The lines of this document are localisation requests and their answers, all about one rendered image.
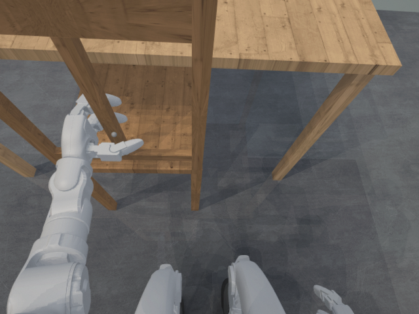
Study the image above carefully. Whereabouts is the left robot upper arm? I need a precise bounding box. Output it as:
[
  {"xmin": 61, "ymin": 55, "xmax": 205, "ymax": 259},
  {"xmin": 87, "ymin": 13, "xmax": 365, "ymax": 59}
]
[{"xmin": 10, "ymin": 262, "xmax": 91, "ymax": 314}]

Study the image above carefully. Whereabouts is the robot left thigh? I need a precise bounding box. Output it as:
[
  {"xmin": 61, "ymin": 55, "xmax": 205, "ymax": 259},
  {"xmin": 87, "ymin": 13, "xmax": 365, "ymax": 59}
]
[{"xmin": 134, "ymin": 269, "xmax": 182, "ymax": 314}]

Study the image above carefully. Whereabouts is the right robot hand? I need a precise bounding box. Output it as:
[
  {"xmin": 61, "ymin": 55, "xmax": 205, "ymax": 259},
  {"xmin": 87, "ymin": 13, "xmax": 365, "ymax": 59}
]
[{"xmin": 314, "ymin": 285, "xmax": 354, "ymax": 314}]

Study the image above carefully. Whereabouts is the robot thigh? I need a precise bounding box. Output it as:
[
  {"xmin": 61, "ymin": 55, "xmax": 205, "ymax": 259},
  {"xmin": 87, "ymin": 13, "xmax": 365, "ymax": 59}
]
[
  {"xmin": 228, "ymin": 260, "xmax": 286, "ymax": 314},
  {"xmin": 134, "ymin": 269, "xmax": 182, "ymax": 314}
]

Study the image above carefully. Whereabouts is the chair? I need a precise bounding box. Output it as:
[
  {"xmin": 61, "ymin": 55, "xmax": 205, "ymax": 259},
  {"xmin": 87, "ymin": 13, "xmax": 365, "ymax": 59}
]
[{"xmin": 0, "ymin": 0, "xmax": 218, "ymax": 211}]

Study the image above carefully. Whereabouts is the table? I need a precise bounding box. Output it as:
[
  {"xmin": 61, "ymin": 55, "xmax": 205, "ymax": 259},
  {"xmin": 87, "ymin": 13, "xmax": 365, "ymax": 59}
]
[{"xmin": 0, "ymin": 0, "xmax": 402, "ymax": 181}]

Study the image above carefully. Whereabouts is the robot right thigh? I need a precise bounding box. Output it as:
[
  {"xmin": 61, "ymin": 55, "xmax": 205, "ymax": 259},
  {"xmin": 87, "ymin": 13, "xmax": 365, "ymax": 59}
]
[{"xmin": 228, "ymin": 260, "xmax": 286, "ymax": 314}]

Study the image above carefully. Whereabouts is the robot left forearm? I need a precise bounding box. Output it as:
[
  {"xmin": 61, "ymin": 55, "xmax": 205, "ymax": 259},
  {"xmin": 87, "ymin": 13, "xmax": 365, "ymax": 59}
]
[{"xmin": 7, "ymin": 157, "xmax": 94, "ymax": 314}]

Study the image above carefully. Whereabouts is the left robot hand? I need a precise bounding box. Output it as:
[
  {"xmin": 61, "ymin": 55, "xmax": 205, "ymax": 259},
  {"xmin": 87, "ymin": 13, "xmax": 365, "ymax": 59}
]
[{"xmin": 61, "ymin": 94, "xmax": 144, "ymax": 164}]

